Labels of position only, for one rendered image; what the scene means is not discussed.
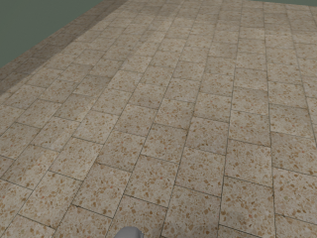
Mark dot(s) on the left robot thigh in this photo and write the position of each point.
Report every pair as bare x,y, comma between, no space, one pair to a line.
129,232

